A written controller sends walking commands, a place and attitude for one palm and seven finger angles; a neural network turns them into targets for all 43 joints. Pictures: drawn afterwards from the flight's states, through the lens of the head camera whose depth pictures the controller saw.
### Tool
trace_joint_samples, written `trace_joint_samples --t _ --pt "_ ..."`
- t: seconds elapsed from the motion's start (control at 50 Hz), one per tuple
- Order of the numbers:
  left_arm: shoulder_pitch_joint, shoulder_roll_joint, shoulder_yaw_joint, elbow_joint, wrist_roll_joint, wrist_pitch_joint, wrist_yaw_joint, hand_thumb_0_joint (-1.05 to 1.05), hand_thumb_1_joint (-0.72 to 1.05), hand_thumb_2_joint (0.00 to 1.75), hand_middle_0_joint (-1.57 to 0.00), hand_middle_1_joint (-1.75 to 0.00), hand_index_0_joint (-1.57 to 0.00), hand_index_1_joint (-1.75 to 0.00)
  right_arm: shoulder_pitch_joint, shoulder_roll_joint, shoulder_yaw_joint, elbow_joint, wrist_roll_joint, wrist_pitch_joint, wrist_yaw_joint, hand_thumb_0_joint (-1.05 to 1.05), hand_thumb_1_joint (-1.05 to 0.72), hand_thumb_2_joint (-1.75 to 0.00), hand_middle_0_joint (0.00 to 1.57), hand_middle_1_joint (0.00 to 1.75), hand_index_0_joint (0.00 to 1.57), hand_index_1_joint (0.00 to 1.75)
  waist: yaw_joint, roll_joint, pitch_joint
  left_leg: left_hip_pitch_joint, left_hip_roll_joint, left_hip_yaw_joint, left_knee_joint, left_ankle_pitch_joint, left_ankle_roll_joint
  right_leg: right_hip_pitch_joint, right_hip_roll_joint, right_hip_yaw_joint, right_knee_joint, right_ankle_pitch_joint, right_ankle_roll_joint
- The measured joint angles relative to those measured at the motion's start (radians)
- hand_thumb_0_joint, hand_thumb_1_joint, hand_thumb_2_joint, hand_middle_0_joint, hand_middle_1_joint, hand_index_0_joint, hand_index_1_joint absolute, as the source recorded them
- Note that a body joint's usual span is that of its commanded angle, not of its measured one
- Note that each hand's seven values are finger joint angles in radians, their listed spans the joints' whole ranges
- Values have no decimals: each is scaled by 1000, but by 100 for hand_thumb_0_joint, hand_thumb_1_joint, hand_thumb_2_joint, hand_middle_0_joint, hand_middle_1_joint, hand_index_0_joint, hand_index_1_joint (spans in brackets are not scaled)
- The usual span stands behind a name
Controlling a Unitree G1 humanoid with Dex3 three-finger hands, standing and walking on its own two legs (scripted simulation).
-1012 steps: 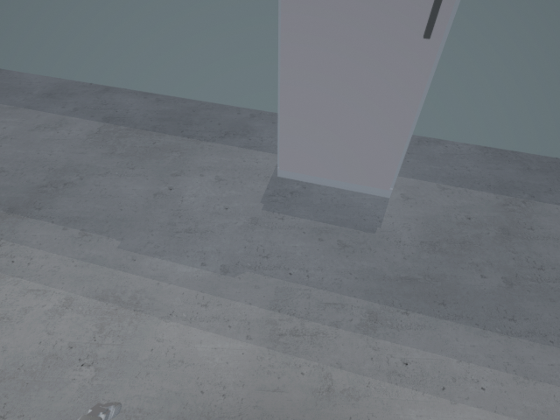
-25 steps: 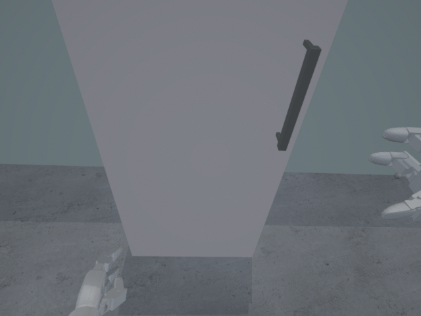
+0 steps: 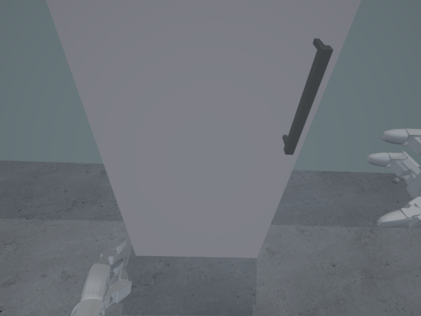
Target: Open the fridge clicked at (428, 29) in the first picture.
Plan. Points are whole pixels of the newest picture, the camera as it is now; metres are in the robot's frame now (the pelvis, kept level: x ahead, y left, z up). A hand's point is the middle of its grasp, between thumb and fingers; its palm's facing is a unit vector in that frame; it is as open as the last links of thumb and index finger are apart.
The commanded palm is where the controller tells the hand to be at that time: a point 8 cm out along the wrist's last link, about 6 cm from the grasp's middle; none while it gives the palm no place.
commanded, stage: move the hooked fingers beside the handle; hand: right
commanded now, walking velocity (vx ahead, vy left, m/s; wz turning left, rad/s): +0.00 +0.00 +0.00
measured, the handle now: (301, 103) +0.51 -0.20 +0.18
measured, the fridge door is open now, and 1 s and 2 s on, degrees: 0 0 0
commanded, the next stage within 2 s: none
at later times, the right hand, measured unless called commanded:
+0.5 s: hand (376, 153) +0.33 -0.28 +0.20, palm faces +0.10 +1.00 -0.02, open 14.0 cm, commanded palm +0.30 -0.32 +0.20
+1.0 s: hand (358, 134) +0.38 -0.27 +0.20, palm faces +0.07 +1.00 -0.02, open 14.0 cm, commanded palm +0.36 -0.31 +0.20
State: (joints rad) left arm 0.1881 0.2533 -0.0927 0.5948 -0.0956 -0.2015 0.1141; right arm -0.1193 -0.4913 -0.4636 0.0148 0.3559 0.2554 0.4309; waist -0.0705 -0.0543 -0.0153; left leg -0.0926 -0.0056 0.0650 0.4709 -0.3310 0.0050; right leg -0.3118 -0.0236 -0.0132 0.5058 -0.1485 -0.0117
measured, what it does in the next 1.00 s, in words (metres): stands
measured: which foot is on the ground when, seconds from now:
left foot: down 0.00-1.00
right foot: down 0.00-1.00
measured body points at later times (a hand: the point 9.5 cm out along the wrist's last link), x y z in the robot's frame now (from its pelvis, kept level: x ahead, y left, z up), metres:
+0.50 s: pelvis -0.01 +0.01 +0.00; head -0.03 +0.02 +0.45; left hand +0.17 +0.24 -0.07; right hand +0.32 -0.33 +0.20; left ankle -0.05 +0.11 -0.73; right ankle +0.08 -0.11 -0.73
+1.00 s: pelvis +0.01 +0.00 +0.00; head +0.00 +0.01 +0.45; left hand +0.14 +0.26 -0.09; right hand +0.37 -0.32 +0.20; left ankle -0.05 +0.11 -0.73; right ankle +0.08 -0.11 -0.73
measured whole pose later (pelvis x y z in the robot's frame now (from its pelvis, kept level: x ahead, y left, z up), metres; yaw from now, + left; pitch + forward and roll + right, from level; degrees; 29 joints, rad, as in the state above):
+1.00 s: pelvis +0.01 +0.00 +0.00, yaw +1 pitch +1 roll +1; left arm 0.28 0.28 -0.06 0.62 -0.09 -0.13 0.12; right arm -0.52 -0.55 -0.43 0.56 0.25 0.13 0.39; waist 0.01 -0.04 -0.04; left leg -0.18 -0.02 0.05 0.51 -0.35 0.01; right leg -0.40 -0.04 -0.02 0.55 -0.17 0.00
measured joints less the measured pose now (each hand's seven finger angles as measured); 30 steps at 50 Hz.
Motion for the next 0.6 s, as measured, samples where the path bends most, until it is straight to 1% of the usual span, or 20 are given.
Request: trace_joint_samples --t 0.06,0.1,0.16,0.22,0.28,0.36,0.4,0.5,0.56,0.6 --pt "1 -5 -2 1 1 4 -2 1 90 89 -21 -30 -20 -30 -5 1 -12 -1 8 -10 -3 -1 50 -30 30 120 30 120 -1 4 -8 7 1 -1 -3 -2 0 7 1 -1 -2 -3 0" --pt "1 -5 -3 2 -1 10 -2 1 90 89 -21 -30 -20 -30 -20 -6 -18 26 8 -1 -5 -1 50 -30 30 120 30 120 -1 4 -13 9 1 1 -5 -2 0 8 1 1 -2 -3 1" --pt "0 0 -2 4 -5 19 3 1 90 89 -21 -30 -20 -30 -62 -17 -10 93 -7 24 -10 -1 50 -30 30 120 30 120 -2 1 -13 7 1 8 -3 -2 0 2 3 7 -1 0 2" --pt "-3 7 -1 6 -8 27 9 1 90 89 -21 -30 -20 -30 -101 -19 12 145 -27 34 -18 -1 50 -30 30 120 30 120 0 0 -3 0 0 14 0 0 2 -6 3 14 0 6 2" --pt "-3 13 3 7 -5 26 16 1 90 89 -21 -30 -20 -30 -130 3 44 144 -44 13 -30 -1 50 -30 29 120 29 120 3 -2 13 -5 -1 18 3 3 3 -10 3 18 0 11 2" --pt "-3 9 1 21 2 26 22 1 90 89 -21 -30 -20 -30 -172 23 69 161 -40 -32 -34 -2 50 -30 30 120 30 120 17 1 12 -11 -2 15 3 6 4 -12 1 16 -5 17 3" --pt "-1 3 -1 26 3 31 21 1 90 89 -21 -30 -20 -30 -198 11 63 205 -41 -37 -38 -1 50 -30 30 120 30 120 28 4 3 -16 -5 10 3 8 5 -13 -2 12 -9 18 5" --pt "24 4 1 21 1 46 16 1 90 89 -21 -30 -20 -30 -252 -42 27 340 -64 -8 -55 -1 50 -30 30 120 30 120 51 8 -10 -32 -12 -1 7 8 9 -22 -12 2 -9 16 9" --pt "47 17 12 18 -3 52 16 1 90 89 -21 -30 -20 -30 -265 -56 21 381 -78 -12 -55 -1 50 -30 30 120 30 120 54 5 -9 -39 -14 -3 9 7 10 -31 -15 1 -2 12 10" --pt "60 26 19 23 -4 53 18 1 90 89 -21 -30 -20 -30 -275 -51 28 389 -78 -33 -50 -1 50 -30 30 120 30 120 53 2 -4 -42 -15 0 12 5 10 -38 -15 4 5 9 9"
